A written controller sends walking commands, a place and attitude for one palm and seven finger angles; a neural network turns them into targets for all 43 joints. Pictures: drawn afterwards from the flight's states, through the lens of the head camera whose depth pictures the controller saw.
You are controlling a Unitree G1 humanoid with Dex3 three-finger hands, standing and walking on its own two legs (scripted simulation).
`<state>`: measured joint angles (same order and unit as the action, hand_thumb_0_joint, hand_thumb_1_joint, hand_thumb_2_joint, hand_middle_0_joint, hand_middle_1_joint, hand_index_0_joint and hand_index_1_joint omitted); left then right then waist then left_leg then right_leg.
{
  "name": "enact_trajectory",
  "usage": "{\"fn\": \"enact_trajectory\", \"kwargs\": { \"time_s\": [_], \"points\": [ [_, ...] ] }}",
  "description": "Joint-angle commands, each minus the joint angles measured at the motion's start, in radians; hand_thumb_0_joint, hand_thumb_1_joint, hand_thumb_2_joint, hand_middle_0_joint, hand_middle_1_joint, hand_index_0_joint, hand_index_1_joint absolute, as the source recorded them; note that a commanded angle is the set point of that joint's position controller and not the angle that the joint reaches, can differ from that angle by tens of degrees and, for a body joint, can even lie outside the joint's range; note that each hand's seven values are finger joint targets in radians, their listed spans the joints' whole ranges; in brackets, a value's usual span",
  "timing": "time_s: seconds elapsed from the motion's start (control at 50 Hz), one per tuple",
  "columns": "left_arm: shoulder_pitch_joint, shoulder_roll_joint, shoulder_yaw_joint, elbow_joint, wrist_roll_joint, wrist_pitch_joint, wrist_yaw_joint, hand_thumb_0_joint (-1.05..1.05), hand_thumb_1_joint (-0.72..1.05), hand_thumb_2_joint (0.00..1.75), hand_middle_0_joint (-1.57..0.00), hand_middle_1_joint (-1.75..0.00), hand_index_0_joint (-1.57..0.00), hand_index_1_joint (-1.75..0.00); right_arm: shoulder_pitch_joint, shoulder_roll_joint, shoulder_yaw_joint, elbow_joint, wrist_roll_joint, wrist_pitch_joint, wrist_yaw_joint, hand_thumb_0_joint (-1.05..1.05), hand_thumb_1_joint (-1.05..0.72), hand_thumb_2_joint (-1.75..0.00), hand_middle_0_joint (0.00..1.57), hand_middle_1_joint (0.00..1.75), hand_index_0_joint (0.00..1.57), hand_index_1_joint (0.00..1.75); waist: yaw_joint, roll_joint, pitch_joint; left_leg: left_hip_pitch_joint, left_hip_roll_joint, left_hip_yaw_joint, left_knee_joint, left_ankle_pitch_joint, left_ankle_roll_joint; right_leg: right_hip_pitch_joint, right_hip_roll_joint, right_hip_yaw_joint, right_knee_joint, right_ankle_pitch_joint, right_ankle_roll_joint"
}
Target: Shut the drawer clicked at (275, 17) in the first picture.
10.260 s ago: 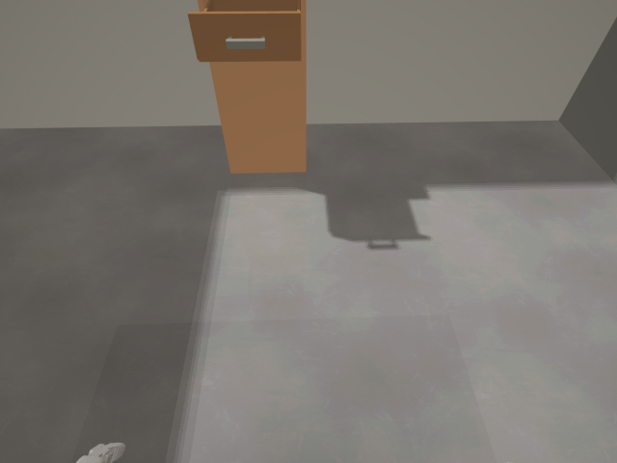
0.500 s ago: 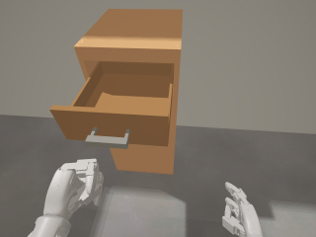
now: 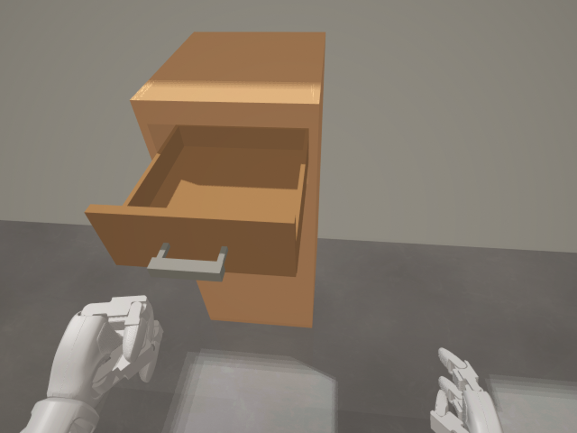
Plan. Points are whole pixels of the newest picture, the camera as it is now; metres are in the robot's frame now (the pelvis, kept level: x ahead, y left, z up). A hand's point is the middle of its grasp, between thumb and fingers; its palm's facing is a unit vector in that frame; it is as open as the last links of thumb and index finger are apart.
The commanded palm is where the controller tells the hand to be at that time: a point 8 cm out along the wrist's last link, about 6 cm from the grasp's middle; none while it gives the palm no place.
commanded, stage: bring the fist close to the handle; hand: left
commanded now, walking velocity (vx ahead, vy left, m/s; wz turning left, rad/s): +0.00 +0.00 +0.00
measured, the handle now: (190, 259) +0.38 +0.20 +0.03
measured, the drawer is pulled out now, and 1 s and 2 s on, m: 0.28 0.28 0.27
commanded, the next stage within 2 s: push the drawer shut in 1.48 s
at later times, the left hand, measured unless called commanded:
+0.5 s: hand (171, 337) +0.21 +0.17 +0.08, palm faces -0.02 -1.00 -0.05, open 3.2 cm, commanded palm +0.19 +0.23 +0.08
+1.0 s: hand (194, 323) +0.26 +0.16 +0.03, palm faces -0.03 -1.00 -0.04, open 3.2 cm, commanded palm +0.24 +0.22 +0.03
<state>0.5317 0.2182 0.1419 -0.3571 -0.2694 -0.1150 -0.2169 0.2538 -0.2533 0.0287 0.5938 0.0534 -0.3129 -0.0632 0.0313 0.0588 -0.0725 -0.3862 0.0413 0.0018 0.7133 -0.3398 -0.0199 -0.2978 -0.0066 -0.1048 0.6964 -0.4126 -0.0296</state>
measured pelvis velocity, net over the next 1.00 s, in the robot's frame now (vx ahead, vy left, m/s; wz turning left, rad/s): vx -0.01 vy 0.01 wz -0.02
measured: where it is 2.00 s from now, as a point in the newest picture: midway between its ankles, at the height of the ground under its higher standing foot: outside the picture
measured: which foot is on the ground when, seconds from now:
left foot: down 0.00-1.00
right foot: down 0.00-1.00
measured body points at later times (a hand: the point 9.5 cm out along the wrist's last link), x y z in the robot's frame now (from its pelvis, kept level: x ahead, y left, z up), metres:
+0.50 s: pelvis -0.01 +0.01 -0.01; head +0.00 -0.01 +0.44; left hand +0.21 +0.22 +0.09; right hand +0.17 -0.22 -0.08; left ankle +0.02 +0.13 -0.72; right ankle -0.02 -0.09 -0.72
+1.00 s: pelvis -0.01 +0.01 -0.03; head +0.03 +0.00 +0.42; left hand +0.25 +0.22 +0.04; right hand +0.15 -0.22 -0.11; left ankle +0.02 +0.13 -0.72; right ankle -0.02 -0.09 -0.72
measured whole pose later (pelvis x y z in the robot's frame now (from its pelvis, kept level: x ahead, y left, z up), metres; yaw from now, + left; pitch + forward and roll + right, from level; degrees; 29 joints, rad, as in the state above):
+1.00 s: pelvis -0.01 +0.01 -0.03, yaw -1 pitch +9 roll -1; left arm 0.18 0.18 0.09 0.09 -0.19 -0.31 -0.14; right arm 0.23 -0.24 0.03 0.58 0.02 -0.19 -0.03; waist -0.02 0.03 -0.07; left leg -0.66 0.03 0.02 0.90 -0.40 0.00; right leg -0.58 -0.02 -0.08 0.90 -0.47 -0.02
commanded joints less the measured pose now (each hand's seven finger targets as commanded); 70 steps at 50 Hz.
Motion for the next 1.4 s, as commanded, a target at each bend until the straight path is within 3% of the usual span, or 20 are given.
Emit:
{"fn": "enact_trajectory", "kwargs": {
  "time_s": [0.0,0.06,0.12,0.18,0.24,0.32,0.38,0.42,0.66,0.72,0.76,0.82,0.9,0.92,1.06,1.14,1.2,1.22,1.34,1.38],
  "points": [
    [-0.082,0.127,0.088,-0.203,-0.022,-0.058,-0.007,0.0,0.9,0.9,-1.4,-1.6,-1.4,-1.6,-0.132,-0.085,-0.031,-0.175,0.002,-0.076,-0.005,0.0,-0.9,-0.9,0.2,0.3,0.2,0.3,0.007,-0.052,-0.049,0.075,-0.048,-0.001,-0.081,0.163,0.053,-0.041,-0.007,0.074,-0.161,0.269,0.038],
    [-0.078,0.13,0.11,-0.179,-0.027,-0.055,-0.008,0.0,0.9,0.9,-1.4,-1.6,-1.4,-1.6,-0.133,-0.083,-0.032,-0.167,0.003,-0.07,-0.008,0.0,-0.9,-0.9,0.2,0.3,0.2,0.3,0.007,-0.075,-0.044,0.078,-0.045,0.0,-0.087,0.157,0.051,-0.042,-0.005,0.076,-0.174,0.252,0.038],
    [-0.139,0.097,0.061,-0.147,-0.024,-0.063,-0.012,0.0,0.9,0.9,-1.4,-1.6,-1.4,-1.6,-0.139,-0.091,-0.026,-0.154,-0.002,-0.072,-0.008,0.0,-0.9,-0.9,0.2,0.3,0.2,0.3,-0.008,-0.048,0.007,0.069,-0.047,-0.004,-0.085,0.131,0.051,-0.079,0.0,0.071,-0.176,0.211,0.035],
    [-0.162,0.101,0.056,-0.111,-0.017,-0.075,-0.014,0.0,0.9,0.9,-1.4,-1.6,-1.4,-1.6,-0.123,-0.096,-0.033,-0.153,-0.005,-0.07,-0.009,0.0,-0.9,-0.9,0.2,0.3,0.2,0.3,-0.016,-0.082,-0.019,0.063,-0.048,-0.006,-0.08,0.12,0.05,-0.088,0.0,0.071,-0.165,0.186,0.038],
    [-0.184,0.076,0.017,-0.121,0.003,-0.096,-0.002,0.0,0.9,0.9,-1.4,-1.6,-1.4,-1.6,-0.117,-0.094,-0.032,-0.157,-0.011,-0.067,-0.002,0.0,-0.9,-0.9,0.2,0.3,0.2,0.3,-0.02,-0.049,-0.051,0.073,-0.049,-0.008,-0.077,0.126,0.051,-0.096,0.001,0.061,-0.14,0.193,0.033],
    [-0.217,0.103,0.044,-0.077,0.019,-0.117,0.026,0.0,0.9,0.9,-1.4,-1.6,-1.4,-1.6,-0.119,-0.096,-0.035,-0.155,-0.017,-0.05,-0.001,0.0,-0.9,-0.9,0.2,0.3,0.2,0.3,-0.018,-0.074,-0.055,0.045,-0.045,-0.013,-0.069,0.115,0.048,-0.11,0.005,0.054,-0.122,0.174,0.03],
    [-0.23,0.076,0.017,-0.048,0.022,-0.133,0.034,0.0,0.9,0.9,-1.4,-1.6,-1.4,-1.6,-0.115,-0.094,-0.035,-0.164,-0.016,-0.04,0.004,0.0,-0.9,-0.9,0.2,0.3,0.2,0.3,-0.022,-0.037,-0.073,0.042,-0.046,-0.009,-0.063,0.116,0.045,-0.125,0.005,0.05,-0.099,0.177,0.027],
    [-0.259,0.099,0.041,-0.022,0.025,-0.141,0.045,0.0,0.9,0.9,-1.4,-1.6,-1.4,-1.6,-0.113,-0.098,-0.035,-0.158,-0.019,-0.03,0.005,0.0,-0.9,-0.9,0.2,0.3,0.2,0.3,-0.023,-0.058,-0.073,0.019,-0.045,-0.011,-0.056,0.111,0.045,-0.126,0.005,0.054,-0.097,0.168,0.026],
    [-0.34,0.05,-0.019,0.077,0.04,-0.204,0.051,0.0,0.9,0.9,-1.4,-1.6,-1.4,-1.6,-0.083,-0.108,-0.049,-0.168,-0.026,0.007,0.019,0.0,-0.9,-0.9,0.2,0.3,0.2,0.3,-0.04,-0.046,-0.165,-0.014,-0.042,-0.01,0.001,0.163,0.04,-0.172,0.008,0.043,-0.008,0.243,0.023],
    [-0.361,0.086,0.019,0.131,0.052,-0.216,0.069,0.0,0.9,0.9,-1.4,-1.6,-1.4,-1.6,-0.08,-0.112,-0.051,-0.16,-0.028,0.025,0.019,0.0,-0.9,-0.9,0.2,0.3,0.2,0.3,-0.041,-0.066,-0.139,-0.051,-0.039,-0.012,0.011,0.137,0.039,-0.196,0.01,0.044,0.003,0.208,0.021],
    [-0.376,0.07,0.009,0.13,0.055,-0.231,0.073,0.0,0.9,0.9,-1.4,-1.6,-1.4,-1.6,-0.078,-0.107,-0.055,-0.166,-0.03,0.033,0.022,0.0,-0.9,-0.9,0.2,0.3,0.2,0.3,-0.039,-0.041,-0.183,-0.04,-0.04,-0.007,0.026,0.157,0.038,-0.2,0.01,0.047,0.022,0.23,0.02],
    [-0.402,0.07,0.004,0.165,0.06,-0.245,0.081,0.0,0.9,0.9,-1.4,-1.6,-1.4,-1.6,-0.074,-0.11,-0.054,-0.164,-0.032,0.048,0.026,0.0,-0.9,-0.9,0.2,0.3,0.2,0.3,-0.048,-0.067,-0.175,-0.07,-0.037,-0.013,0.042,0.154,0.039,-0.218,0.012,0.046,0.038,0.23,0.019],
    [-0.493,0.051,-0.018,0.209,0.061,-0.268,0.075,0.0,0.9,0.9,-1.4,-1.6,-1.4,-1.6,-0.08,-0.107,-0.055,-0.163,-0.031,0.065,0.026,0.0,-0.9,-0.9,0.2,0.3,0.2,0.3,-0.06,-0.025,-0.2,-0.087,-0.039,-0.01,0.068,0.115,0.037,-0.259,0.011,0.054,0.058,0.19,0.019],
    [-0.514,0.066,-0.005,0.231,0.063,-0.27,0.076,0.0,0.9,0.9,-1.4,-1.6,-1.4,-1.6,-0.073,-0.111,-0.055,-0.156,-0.033,0.071,0.025,0.0,-0.9,-0.9,0.2,0.3,0.2,0.3,-0.067,-0.064,-0.197,-0.104,-0.036,-0.016,0.075,0.116,0.04,-0.265,0.013,0.052,0.064,0.189,0.02],
    [-0.588,0.077,0.017,0.323,0.059,-0.289,0.067,0.0,0.9,0.9,-1.4,-1.6,-1.4,-1.6,-0.065,-0.112,-0.061,-0.151,-0.035,0.099,0.027,0.0,-0.9,-0.9,0.2,0.3,0.2,0.3,-0.059,-0.053,-0.265,-0.143,-0.038,-0.01,0.121,0.135,0.037,-0.275,0.01,0.067,0.107,0.224,0.019],
    [-0.539,0.1,0.044,0.283,0.048,-0.298,0.066,0.0,0.9,0.9,-1.4,-1.6,-1.4,-1.6,-0.064,-0.108,-0.064,-0.172,-0.034,0.113,0.031,0.0,-0.9,-0.9,0.2,0.3,0.2,0.3,-0.037,-0.05,-0.322,-0.126,-0.037,-0.002,0.116,0.183,0.041,-0.218,0.009,0.072,0.109,0.28,0.019],
    [-0.527,0.098,0.045,0.3,0.04,-0.288,0.061,0.0,0.9,0.9,-1.4,-1.6,-1.4,-1.6,-0.065,-0.107,-0.061,-0.173,-0.03,0.125,0.031,0.0,-0.9,-0.9,0.2,0.3,0.2,0.3,-0.047,-0.047,-0.272,-0.148,-0.037,0.003,0.116,0.165,0.039,-0.228,0.01,0.074,0.099,0.278,0.022],
    [-0.517,0.116,0.064,0.325,0.039,-0.287,0.061,0.0,0.9,0.9,-1.4,-1.6,-1.4,-1.6,-0.061,-0.113,-0.061,-0.169,-0.031,0.129,0.029,0.0,-0.9,-0.9,0.2,0.3,0.2,0.3,-0.053,-0.1,-0.254,-0.172,-0.035,0.0,0.116,0.15,0.042,-0.226,0.011,0.078,0.091,0.263,0.025],
    [-0.527,0.11,0.051,0.286,0.031,-0.307,0.045,0.0,0.9,0.9,-1.4,-1.6,-1.4,-1.6,-0.067,-0.112,-0.064,-0.173,-0.026,0.129,0.024,0.0,-0.9,-0.9,0.2,0.3,0.2,0.3,-0.056,-0.041,-0.263,-0.157,-0.037,0.001,0.116,0.125,0.043,-0.242,0.007,0.084,0.084,0.224,0.023],
    [-0.554,0.08,0.011,0.275,0.029,-0.309,0.041,0.0,0.9,0.9,-1.4,-1.6,-1.4,-1.6,-0.066,-0.11,-0.062,-0.171,-0.024,0.124,0.024,0.0,-0.9,-0.9,0.2,0.3,0.2,0.3,-0.07,-0.034,-0.251,-0.146,-0.037,-0.004,0.118,0.121,0.043,-0.262,0.008,0.078,0.085,0.22,0.023]
  ]
}}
